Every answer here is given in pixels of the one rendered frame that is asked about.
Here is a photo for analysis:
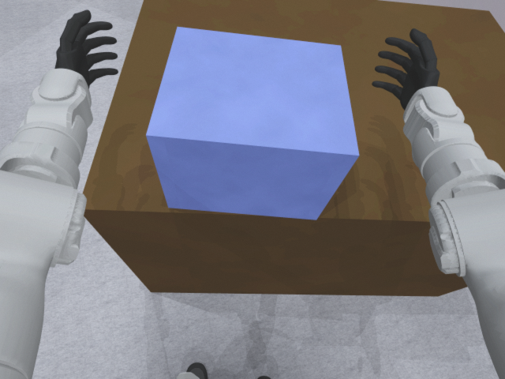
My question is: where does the left robot hand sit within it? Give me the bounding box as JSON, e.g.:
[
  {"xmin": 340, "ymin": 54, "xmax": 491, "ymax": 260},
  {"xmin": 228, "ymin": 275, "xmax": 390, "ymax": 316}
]
[{"xmin": 55, "ymin": 10, "xmax": 118, "ymax": 88}]

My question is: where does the pedestal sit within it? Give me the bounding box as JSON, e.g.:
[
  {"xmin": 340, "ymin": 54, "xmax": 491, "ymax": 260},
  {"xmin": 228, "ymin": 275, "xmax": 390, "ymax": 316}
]
[{"xmin": 83, "ymin": 0, "xmax": 505, "ymax": 297}]

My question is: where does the robot left forearm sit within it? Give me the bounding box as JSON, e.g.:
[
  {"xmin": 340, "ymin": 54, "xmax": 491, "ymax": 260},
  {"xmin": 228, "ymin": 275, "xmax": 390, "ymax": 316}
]
[{"xmin": 0, "ymin": 69, "xmax": 93, "ymax": 190}]

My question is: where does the robot right upper arm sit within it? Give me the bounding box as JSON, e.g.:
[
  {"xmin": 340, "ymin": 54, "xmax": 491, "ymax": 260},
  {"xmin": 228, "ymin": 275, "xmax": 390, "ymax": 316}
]
[{"xmin": 428, "ymin": 189, "xmax": 505, "ymax": 379}]

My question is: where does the robot left upper arm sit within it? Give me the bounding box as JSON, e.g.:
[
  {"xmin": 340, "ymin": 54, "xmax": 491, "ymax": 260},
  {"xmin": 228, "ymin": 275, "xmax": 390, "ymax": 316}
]
[{"xmin": 0, "ymin": 170, "xmax": 87, "ymax": 379}]

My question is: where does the robot right forearm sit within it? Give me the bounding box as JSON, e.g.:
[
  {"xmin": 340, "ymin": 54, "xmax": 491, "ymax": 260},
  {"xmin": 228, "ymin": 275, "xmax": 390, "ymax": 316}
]
[{"xmin": 403, "ymin": 86, "xmax": 505, "ymax": 207}]

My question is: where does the carton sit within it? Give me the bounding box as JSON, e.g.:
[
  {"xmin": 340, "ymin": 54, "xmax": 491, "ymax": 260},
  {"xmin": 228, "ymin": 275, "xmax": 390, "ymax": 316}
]
[{"xmin": 146, "ymin": 27, "xmax": 359, "ymax": 220}]

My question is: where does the left robot foot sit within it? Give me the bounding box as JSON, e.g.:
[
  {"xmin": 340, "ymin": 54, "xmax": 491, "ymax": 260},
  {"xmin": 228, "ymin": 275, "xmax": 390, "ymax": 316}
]
[{"xmin": 186, "ymin": 362, "xmax": 208, "ymax": 379}]

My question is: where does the right robot hand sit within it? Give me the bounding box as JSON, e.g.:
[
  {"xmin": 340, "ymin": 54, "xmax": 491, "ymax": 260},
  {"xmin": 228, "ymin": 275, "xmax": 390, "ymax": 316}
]
[{"xmin": 372, "ymin": 28, "xmax": 440, "ymax": 110}]

